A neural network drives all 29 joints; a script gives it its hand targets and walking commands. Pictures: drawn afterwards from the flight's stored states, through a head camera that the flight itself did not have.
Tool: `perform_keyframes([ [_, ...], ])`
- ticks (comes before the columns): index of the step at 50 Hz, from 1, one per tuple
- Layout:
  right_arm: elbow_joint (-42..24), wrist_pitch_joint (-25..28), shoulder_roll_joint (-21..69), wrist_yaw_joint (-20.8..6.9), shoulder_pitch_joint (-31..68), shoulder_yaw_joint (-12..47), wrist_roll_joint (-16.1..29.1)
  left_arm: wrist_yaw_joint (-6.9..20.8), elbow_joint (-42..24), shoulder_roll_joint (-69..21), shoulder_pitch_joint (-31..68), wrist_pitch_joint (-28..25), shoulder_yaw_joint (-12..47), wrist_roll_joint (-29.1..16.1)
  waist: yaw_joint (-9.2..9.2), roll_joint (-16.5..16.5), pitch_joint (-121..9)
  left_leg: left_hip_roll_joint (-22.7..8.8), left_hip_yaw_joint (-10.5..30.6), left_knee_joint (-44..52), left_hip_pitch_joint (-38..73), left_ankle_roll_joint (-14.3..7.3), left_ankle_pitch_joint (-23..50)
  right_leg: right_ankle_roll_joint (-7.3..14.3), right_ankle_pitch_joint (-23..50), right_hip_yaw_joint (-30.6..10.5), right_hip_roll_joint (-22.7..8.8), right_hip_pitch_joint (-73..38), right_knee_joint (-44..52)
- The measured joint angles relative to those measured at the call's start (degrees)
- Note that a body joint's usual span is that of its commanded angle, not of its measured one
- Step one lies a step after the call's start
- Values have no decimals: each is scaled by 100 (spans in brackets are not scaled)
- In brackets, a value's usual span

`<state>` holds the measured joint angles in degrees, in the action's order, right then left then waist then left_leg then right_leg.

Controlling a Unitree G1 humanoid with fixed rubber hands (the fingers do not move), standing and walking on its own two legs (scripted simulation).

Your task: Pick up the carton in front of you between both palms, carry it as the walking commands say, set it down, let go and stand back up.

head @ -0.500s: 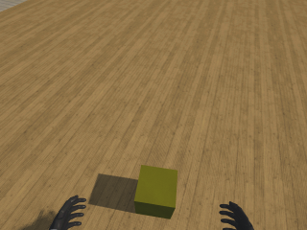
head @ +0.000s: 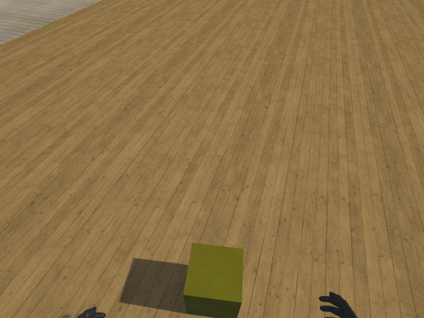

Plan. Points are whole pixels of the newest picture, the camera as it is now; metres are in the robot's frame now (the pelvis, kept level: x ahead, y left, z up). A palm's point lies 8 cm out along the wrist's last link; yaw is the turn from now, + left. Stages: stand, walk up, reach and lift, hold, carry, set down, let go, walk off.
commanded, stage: stand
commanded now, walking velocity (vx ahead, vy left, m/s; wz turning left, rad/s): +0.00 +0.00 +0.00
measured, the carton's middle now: (214, 282) +0.44 -0.01 -0.64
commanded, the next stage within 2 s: none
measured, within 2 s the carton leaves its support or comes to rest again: neither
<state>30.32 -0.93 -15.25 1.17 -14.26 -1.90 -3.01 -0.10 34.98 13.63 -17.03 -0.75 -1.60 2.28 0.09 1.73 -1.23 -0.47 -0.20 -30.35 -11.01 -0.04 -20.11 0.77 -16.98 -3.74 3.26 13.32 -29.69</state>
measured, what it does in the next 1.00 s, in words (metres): stands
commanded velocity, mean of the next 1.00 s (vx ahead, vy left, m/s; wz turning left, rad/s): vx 0.00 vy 0.00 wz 0.00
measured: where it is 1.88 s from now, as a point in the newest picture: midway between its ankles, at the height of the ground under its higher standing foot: outside the picture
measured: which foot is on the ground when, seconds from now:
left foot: down 0.00-1.00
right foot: down 0.00-1.00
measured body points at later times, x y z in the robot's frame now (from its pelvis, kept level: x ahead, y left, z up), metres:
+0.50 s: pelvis +0.04 -0.01 -0.01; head +0.04 -0.02 +0.44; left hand +0.17 +0.23 -0.13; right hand +0.10 -0.28 -0.13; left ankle -0.04 +0.12 -0.73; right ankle -0.01 -0.11 -0.73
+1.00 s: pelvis +0.02 -0.01 -0.01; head +0.03 -0.02 +0.44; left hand +0.12 +0.24 -0.13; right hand +0.02 -0.28 -0.14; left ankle -0.04 +0.12 -0.73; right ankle -0.01 -0.11 -0.73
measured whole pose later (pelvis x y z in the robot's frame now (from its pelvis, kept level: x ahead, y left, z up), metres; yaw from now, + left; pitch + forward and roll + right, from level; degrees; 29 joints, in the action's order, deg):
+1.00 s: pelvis +0.02 -0.01 -0.01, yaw -7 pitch +2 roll +1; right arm 46.4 -1.4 -15.9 2.9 -21.8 0.1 -1.3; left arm -2.3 45.4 14.1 -19.2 -0.1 0.6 0.9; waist -1.1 0.5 -2.8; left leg -2.6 -6.8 -32.8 -10.2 1.0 -24.6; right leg 2.2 -21.7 -8.9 5.7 17.5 -37.6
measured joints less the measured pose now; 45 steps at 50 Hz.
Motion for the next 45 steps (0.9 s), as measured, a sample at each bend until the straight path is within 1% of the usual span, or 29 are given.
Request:
perform_keyframes([
  [3,335,264,-72,30,-119,-11,45,5,320,59,-133,-215,-17,-17,-10,24,-156,-47,-71,-85,-157,16,-105,28,-82,-65,51,200,-113],
  [7,579,358,-103,63,-253,31,101,-20,531,85,-192,-297,21,-53,-46,5,-318,-94,-155,-218,-257,45,-269,57,-246,-139,107,367,-316],
  [14,763,291,-49,128,-411,160,161,-90,595,43,-141,-240,126,-101,-114,-60,-480,-155,-284,-418,-301,77,-517,102,-505,-241,181,519,-642],
  [21,906,195,0,172,-534,237,197,-141,610,10,-80,-139,180,-134,-145,-107,-489,-180,-393,-469,-250,98,-617,132,-629,-321,212,562,-817],
  [32,1120,55,-37,199,-657,226,189,-195,705,38,-125,-14,196,-134,-136,-129,-372,-194,-532,-440,-145,115,-613,152,-651,-420,230,569,-931],
  [45,1439,-31,-81,185,-732,198,172,-217,933,52,-207,56,216,-132,-122,-127,-215,-210,-633,-308,11,117,-504,149,-529,-497,245,475,-850],
])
